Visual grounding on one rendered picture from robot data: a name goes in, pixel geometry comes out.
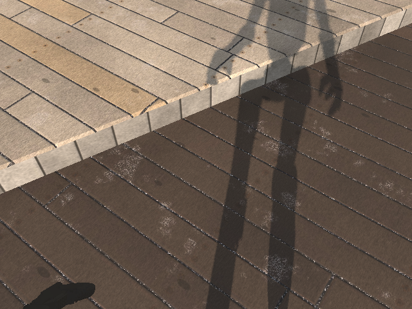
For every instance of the robot left hand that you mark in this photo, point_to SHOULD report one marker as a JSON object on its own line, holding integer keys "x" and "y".
{"x": 58, "y": 295}

